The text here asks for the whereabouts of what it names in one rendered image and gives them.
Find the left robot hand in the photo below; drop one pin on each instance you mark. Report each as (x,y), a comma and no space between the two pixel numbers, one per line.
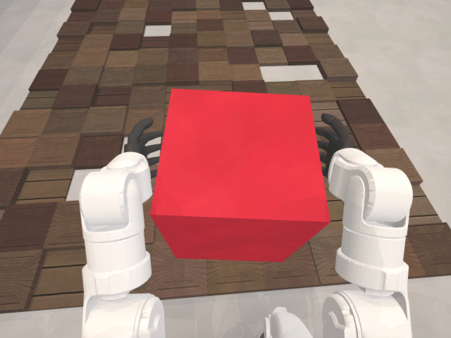
(137,140)

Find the right robot upper arm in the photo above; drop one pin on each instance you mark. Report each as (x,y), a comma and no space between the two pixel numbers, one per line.
(356,314)

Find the robot right thigh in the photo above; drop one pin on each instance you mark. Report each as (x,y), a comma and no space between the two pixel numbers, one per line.
(284,325)

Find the right robot hand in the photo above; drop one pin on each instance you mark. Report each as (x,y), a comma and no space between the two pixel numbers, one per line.
(337,141)

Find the robot left forearm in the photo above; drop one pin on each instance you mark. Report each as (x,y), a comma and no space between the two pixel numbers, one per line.
(113,229)

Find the left robot upper arm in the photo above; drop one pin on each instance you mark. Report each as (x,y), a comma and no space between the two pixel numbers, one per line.
(133,316)

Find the robot right shin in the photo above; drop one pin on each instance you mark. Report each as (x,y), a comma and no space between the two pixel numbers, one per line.
(279,309)

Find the robot right forearm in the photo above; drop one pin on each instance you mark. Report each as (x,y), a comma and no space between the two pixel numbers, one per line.
(375,222)

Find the carton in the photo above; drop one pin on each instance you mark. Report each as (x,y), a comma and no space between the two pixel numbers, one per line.
(239,176)

